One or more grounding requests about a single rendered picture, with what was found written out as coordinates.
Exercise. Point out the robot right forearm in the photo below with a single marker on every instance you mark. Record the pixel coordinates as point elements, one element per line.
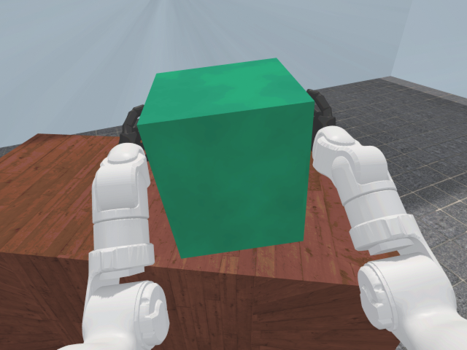
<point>378,219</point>

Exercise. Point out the pedestal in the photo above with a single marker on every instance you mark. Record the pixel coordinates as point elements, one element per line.
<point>297,296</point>

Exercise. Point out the robot left forearm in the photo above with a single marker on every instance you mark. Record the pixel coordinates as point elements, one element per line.
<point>120,216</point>

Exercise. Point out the left robot hand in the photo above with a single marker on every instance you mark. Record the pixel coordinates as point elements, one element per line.
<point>130,132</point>

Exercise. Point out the left robot upper arm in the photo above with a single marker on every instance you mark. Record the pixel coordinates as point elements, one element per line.
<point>130,316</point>

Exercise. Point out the right robot upper arm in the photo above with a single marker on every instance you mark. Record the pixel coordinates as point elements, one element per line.
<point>409,296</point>

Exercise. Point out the carton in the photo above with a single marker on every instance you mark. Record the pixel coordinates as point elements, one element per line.
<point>229,147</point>

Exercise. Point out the right robot hand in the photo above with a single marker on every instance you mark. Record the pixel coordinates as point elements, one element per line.
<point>322,113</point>

